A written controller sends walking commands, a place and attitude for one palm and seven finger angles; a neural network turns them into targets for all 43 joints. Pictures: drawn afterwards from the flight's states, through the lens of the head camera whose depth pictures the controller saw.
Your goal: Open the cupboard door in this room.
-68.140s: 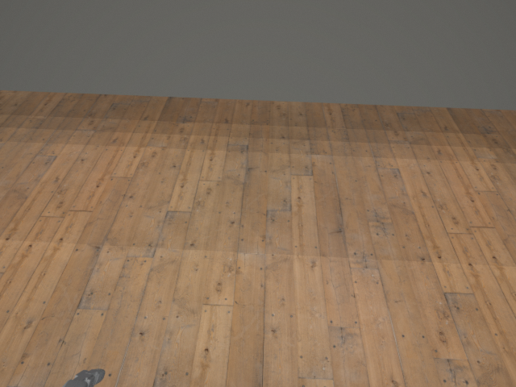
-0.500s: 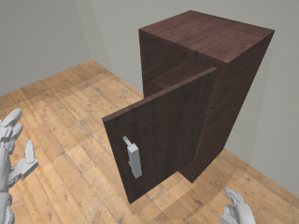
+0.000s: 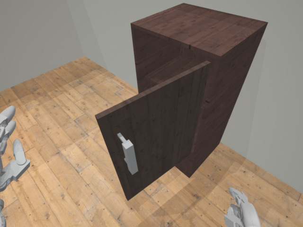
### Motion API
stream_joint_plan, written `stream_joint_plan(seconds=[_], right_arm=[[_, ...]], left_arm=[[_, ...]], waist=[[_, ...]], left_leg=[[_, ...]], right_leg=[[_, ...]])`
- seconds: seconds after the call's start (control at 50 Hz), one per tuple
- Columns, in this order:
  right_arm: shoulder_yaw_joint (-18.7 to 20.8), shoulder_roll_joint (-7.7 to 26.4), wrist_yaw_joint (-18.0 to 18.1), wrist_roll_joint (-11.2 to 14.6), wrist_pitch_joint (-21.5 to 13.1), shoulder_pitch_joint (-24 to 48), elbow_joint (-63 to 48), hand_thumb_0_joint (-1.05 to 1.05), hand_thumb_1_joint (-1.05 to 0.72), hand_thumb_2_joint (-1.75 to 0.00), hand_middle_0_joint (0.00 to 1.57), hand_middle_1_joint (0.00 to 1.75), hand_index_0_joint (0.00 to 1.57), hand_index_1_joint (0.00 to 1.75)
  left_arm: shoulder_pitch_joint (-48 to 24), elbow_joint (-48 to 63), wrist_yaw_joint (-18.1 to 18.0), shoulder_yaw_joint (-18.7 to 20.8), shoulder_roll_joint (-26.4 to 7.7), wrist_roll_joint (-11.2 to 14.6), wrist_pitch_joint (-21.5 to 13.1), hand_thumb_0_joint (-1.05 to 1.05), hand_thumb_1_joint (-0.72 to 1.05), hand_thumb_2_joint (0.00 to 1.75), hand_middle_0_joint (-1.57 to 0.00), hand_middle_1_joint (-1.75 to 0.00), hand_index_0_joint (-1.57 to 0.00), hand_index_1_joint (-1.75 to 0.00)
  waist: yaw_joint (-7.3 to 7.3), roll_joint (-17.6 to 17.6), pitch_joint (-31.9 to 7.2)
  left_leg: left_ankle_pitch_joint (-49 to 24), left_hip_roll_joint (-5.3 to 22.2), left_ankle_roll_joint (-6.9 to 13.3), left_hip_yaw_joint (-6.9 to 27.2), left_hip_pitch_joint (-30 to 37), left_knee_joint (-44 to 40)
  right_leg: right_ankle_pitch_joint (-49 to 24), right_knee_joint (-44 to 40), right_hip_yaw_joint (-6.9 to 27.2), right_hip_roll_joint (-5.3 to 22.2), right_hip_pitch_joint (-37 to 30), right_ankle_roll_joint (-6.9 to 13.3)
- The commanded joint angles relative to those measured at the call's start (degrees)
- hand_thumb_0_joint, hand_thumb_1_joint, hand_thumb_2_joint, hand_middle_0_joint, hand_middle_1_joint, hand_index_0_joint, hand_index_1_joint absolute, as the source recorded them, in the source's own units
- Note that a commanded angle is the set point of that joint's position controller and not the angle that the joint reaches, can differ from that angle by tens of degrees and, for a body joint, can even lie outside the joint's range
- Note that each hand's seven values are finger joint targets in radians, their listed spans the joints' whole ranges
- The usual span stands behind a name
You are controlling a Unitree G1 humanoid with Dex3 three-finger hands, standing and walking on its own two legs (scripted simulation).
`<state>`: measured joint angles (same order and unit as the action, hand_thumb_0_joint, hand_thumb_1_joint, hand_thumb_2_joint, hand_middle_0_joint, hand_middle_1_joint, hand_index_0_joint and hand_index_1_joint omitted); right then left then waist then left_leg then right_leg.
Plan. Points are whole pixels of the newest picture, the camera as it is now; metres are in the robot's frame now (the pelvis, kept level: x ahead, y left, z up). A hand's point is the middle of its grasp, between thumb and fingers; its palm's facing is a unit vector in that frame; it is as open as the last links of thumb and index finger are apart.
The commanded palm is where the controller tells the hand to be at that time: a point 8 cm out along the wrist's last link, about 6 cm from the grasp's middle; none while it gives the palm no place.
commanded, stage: step back with the hand held close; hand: left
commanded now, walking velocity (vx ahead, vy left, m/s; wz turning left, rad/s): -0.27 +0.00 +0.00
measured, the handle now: (127, 153) +0.34 +0.12 -0.03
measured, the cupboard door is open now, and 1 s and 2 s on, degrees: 81 81 81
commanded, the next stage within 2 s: stop stepping back and stand still in 1.04 s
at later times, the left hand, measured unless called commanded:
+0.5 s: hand out of the picture +0.13 +0.29 +0.15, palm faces +0.40 -0.76 -0.50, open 7.4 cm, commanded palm +0.07 +0.33 +0.17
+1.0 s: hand out of the picture +0.04 +0.31 +0.17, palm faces +0.49 -0.74 -0.46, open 7.4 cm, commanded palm -0.02 +0.33 +0.17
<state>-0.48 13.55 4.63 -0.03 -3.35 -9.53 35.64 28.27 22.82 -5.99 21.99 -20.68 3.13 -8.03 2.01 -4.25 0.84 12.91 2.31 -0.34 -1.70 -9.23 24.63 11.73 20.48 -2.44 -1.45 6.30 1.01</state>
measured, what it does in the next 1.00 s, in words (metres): walks backwards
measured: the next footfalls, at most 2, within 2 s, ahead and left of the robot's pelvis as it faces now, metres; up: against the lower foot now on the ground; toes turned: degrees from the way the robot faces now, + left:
right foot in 1.14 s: -0.23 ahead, -0.08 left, +0.00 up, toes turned -4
left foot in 1.24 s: -0.05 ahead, +0.10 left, +0.00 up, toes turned -2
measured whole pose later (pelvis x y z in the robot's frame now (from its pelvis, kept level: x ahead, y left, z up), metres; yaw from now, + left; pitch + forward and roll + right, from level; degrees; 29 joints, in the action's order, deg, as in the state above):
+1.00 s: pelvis -0.15 +0.03 -0.02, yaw +3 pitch +1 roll -5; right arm 1.2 9.4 3.4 -0.8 -6.8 -9.5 36.6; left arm 30.6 32.9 -9.8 27.9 -26.6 2.4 -13.2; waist 0.7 -0.6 2.2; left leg 1.9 3.4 2.8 -0.6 -27.9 28.6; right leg 27.2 58.5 1.2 -5.5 21.9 -0.4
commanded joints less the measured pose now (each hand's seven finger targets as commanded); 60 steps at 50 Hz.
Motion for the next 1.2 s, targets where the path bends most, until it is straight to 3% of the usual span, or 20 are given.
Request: stream_joint_plan(seconds=[0.0, 0.16, 0.42, 0.54, 0.6, 0.66, 0.72, 0.78, 0.8, 0.82, 0.84, 0.88, 0.94, 1.04, 1.06, 1.1, 1.12, 1.14, 1.16, 1.18], right_arm=[[2.9, 6.5, 0.8, 0.2, -1.1, 6.0, -10.7, 0.0, -0.9, -0.9, 0.2, 0.3, 0.2, 0.3], [3.3, 6.2, 1.5, 0.7, 0.5, 6.0, -12.6, 0.0, -0.9, -0.9, 0.2, 0.3, 0.2, 0.3], [3.6, 7.3, 1.2, 0.5, -2.3, 4.2, -13.0, 0.0, -0.9, -0.9, 0.2, 0.3, 0.2, 0.3], [3.8, 7.4, 1.4, -0.1, -4.5, 3.9, -12.4, 0.0, -0.9, -0.9, 0.2, 0.3, 0.2, 0.3], [4.1, 6.9, 1.0, 0.0, -5.1, 3.4, -12.3, 0.0, -0.9, -0.9, 0.2, 0.3, 0.2, 0.3], [3.9, 5.7, 0.2, -0.3, -4.9, 1.9, -10.4, 0.0, -0.9, -0.9, 0.2, 0.3, 0.2, 0.3], [3.7, 4.7, -0.2, -0.3, -3.6, 2.1, -8.3, 0.0, -0.9, -0.9, 0.2, 0.3, 0.2, 0.3], [3.8, 5.9, 0.6, 0.1, -3.0, 3.6, -8.9, 0.0, -0.9, -0.9, 0.2, 0.3, 0.2, 0.3], [3.6, 6.6, 0.9, 0.0, -3.3, 4.4, -9.8, 0.0, -0.9, -0.9, 0.2, 0.3, 0.2, 0.3], [3.8, 7.5, 1.1, -0.4, -4.1, 5.5, -10.6, 0.0, -0.9, -0.9, 0.2, 0.3, 0.2, 0.3], [4.1, 5.8, 1.3, -0.8, -4.7, 5.9, -10.3, 0.0, -0.9, -0.9, 0.2, 0.3, 0.2, 0.3], [5.3, 5.3, 0.0, -0.8, -6.5, 5.1, -8.5, 0.0, -0.9, -0.9, 0.2, 0.3, 0.2, 0.3], [5.0, 5.2, -1.0, -0.9, -7.6, 5.4, -7.4, 0.0, -0.9, -0.9, 0.2, 0.3, 0.2, 0.3], [4.0, 4.9, -1.3, -1.7, -7.6, 2.8, -4.7, 0.0, -0.9, -0.9, 0.2, 0.3, 0.2, 0.3], [3.8, 4.5, -1.4, -1.7, -7.2, 3.0, -4.9, 0.0, -0.9, -0.9, 0.2, 0.3, 0.2, 0.3], [3.3, 3.3, -1.2, -1.3, -5.4, 3.4, -4.6, 0.0, -0.9, -0.9, 0.2, 0.3, 0.2, 0.3], [2.4, 2.9, -0.9, -1.7, -5.7, 5.1, -5.1, 0.0, -0.9, -0.9, 0.2, 0.3, 0.2, 0.3], [2.0, 3.1, -0.5, -1.9, -6.7, 4.9, -4.9, 0.0, -0.9, -0.9, 0.2, 0.3, 0.2, 0.3], [2.9, 3.4, 0.0, -0.5, -6.5, 3.8, -5.9, 0.0, -0.9, -0.9, 0.2, 0.3, 0.2, 0.3], [2.6, 3.7, 0.7, 0.1, -5.9, 3.8, -7.5, 0.0, -0.9, -0.9, 0.2, 0.3, 0.2, 0.3]], left_arm=[[1.0, 11.7, -1.4, 6.6, -11.4, -0.1, -3.7, 0.0, 0.9, 0.9, -0.2, -0.3, -0.2, -0.3], [2.8, 15.0, -2.8, 9.0, -13.8, 0.0, -3.8, 0.0, 0.9, 0.9, -0.2, -0.3, -0.2, -0.3], [2.3, 17.8, -4.2, 9.5, -12.7, -1.8, -6.7, 0.0, 0.9, 0.9, -0.2, -0.3, -0.2, -0.3], [1.1, 19.1, -4.3, 11.6, -13.3, -3.1, -8.0, 0.0, 0.9, 0.9, -0.2, -0.3, -0.2, -0.3], [1.7, 19.1, -3.9, 12.0, -13.1, -3.0, -8.7, 0.0, 0.9, 0.9, -0.2, -0.3, -0.2, -0.3], [-0.1, 19.9, -4.1, 9.6, -12.6, -1.7, -8.3, 0.0, 0.9, 0.9, -0.2, -0.3, -0.2, -0.3], [-1.5, 18.5, -5.2, 8.6, -13.2, -1.5, -7.4, 0.0, 0.9, 0.9, -0.2, -0.3, -0.2, -0.3], [-1.3, 20.3, -5.4, 9.8, -14.4, -1.4, -7.7, 0.0, 0.9, 0.9, -0.2, -0.3, -0.2, -0.3], [-0.8, 21.4, -5.4, 10.9, -14.8, -1.5, -8.2, 0.0, 0.9, 0.9, -0.2, -0.3, -0.2, -0.3], [-0.2, 22.7, -5.2, 12.1, -14.2, -2.2, -8.8, 0.0, 0.9, 0.9, -0.2, -0.3, -0.2, -0.3], [-1.2, 23.6, -5.2, 13.6, -16.3, -2.5, -9.1, 0.0, 0.9, 0.9, -0.2, -0.3, -0.2, -0.3], [0.7, 22.3, -4.9, 13.5, -15.6, -1.5, -9.2, 0.0, 0.9, 0.9, -0.2, -0.3, -0.2, -0.3], [2.4, 20.8, -5.1, 10.4, -12.1, -0.2, -8.2, 0.0, 0.9, 0.9, -0.2, -0.3, -0.2, -0.3], [-1.3, 21.3, -4.0, 7.9, -13.2, 0.7, -8.5, 0.0, 0.9, 0.9, -0.2, -0.3, -0.2, -0.3], [-3.0, 21.7, -3.5, 7.1, -12.9, 1.0, -9.1, 0.0, 0.9, 0.9, -0.2, -0.3, -0.2, -0.3], [-4.7, 21.3, -3.4, 10.0, -17.6, 0.8, -10.2, 0.0, 0.9, 0.9, -0.2, -0.3, -0.2, -0.3], [-6.2, 22.1, -4.0, 11.7, -20.3, 0.3, -10.7, 0.0, 0.9, 0.9, -0.2, -0.3, -0.2, -0.3], [-8.8, 23.6, -3.9, 11.6, -21.1, -0.7, -11.2, 0.0, 0.9, 0.9, -0.2, -0.3, -0.2, -0.3], [-5.3, 21.4, -3.5, 10.1, -17.7, -0.4, -9.3, 0.0, 0.9, 0.9, -0.2, -0.3, -0.2, -0.3], [-1.3, 19.9, -3.2, 11.5, -17.4, 0.0, -7.2, 0.0, 0.9, 0.9, -0.2, -0.3, -0.2, -0.3]], waist=[[-1.11, 2.3, -7.9], [-1.04, 2.4, -8.6], [-1.87, -1.4, -3.6], [-1.32, -5.6, -4.9], [-1.75, -2.2, -4.4], [-2.77, 9.2, -3.3], [-3.27, 13.2, -5.3], [-3.09, 3.8, -3.3], [-2.7, -4.4, -3.5], [-2.08, -15.3, -5.4], [-2.07, -15.0, -6.9], [-1.45, -3.7, -9.5], [-1.43, -8.5, -8.2], [-1.9, -10.8, -11.2], [-1.82, -8.8, -11.1], [-2.35, 7.1, -9.7], [-1.49, 9.8, -8.5], [-1.5, 10.2, -11.0], [-2.64, 16.3, -10.8], [-3.23, 14.5, -11.0]], left_leg=[[-15.7, 0.9, 1.9, 0.7, 2.6, -1.1], [-13.5, 2.0, 2.0, 2.1, -2.8, -2.4], [18.1, 4.6, 4.8, 7.1, -23.4, -6.9], [27.8, 8.6, 6.9, 12.5, -33.1, -11.5], [27.2, 5.6, 6.3, 8.9, -32.4, -4.9], [14.8, -1.5, 1.6, 2.8, -15.3, 12.3], [8.2, -3.1, 0.4, 1.3, -5.3, 19.5], [13.2, 1.2, 2.4, 7.2, -9.1, 3.2], [21.0, 6.5, 4.5, 13.5, -18.0, -6.4], [34.4, 15.3, 8.2, 24.0, -31.3, -18.2], [31.2, 19.0, 10.5, 28.2, -32.8, -21.7], [18.1, 17.7, 10.4, 21.2, -19.9, -13.7], [14.8, 14.6, 8.2, 13.5, -15.4, -13.8], [9.4, 11.8, 1.7, 9.0, -3.5, -16.2], [5.2, 10.4, -0.1, 6.9, -1.1, -12.2], [-1.3, 4.0, -2.2, 1.4, 3.7, 10.7], [3.4, 0.7, -2.7, -0.3, -0.4, 18.7], [4.8, -1.7, -2.6, -0.9, -2.7, 21.7], [1.0, -2.0, -1.5, 0.5, -5.4, 19.3], [-7.5, -2.3, -0.9, -0.7, -2.0, 11.6]], right_leg=[[-18.6, -1.1, 4.0, 5.0, 2.9, -1.0], [-14.8, 2.0, 3.9, 4.2, 2.2, -1.4], [3.2, 6.8, 5.8, 2.4, -0.5, -1.5], [0.5, 17.6, 4.3, -1.2, -7.8, -2.2], [2.3, 13.7, 9.6, 0.2, -4.0, -1.1], [10.1, -1.8, 19.8, 9.5, 17.2, 3.5], [7.8, -5.1, 18.3, 14.0, 24.8, 5.2], [11.3, 2.1, 10.7, 6.0, 22.8, 0.7], [13.0, 11.3, 7.3, 1.8, 15.8, -0.9], [9.6, 29.0, 3.2, -4.2, 2.7, -2.6], [11.9, 42.7, 4.7, -5.2, 1.4, -2.4], [16.2, 47.8, 7.3, -4.2, 10.9, -1.5], [17.5, 39.6, 3.5, -2.7, 11.4, -1.3], [19.7, 9.2, -0.4, -3.1, 7.2, 1.1], [15.7, 0.0, 1.1, -1.4, 7.2, 2.2], [5.0, -10.3, 19.3, 13.1, 19.4, 7.3], [-9.7, -10.3, 19.8, 18.7, 19.9, 7.7], [-21.1, -5.2, 15.6, 17.5, 15.9, 7.1], [-30.8, 1.8, 9.0, 12.6, 9.6, 4.7], [-31.5, 6.1, 5.0, 8.8, 8.3, 2.0]])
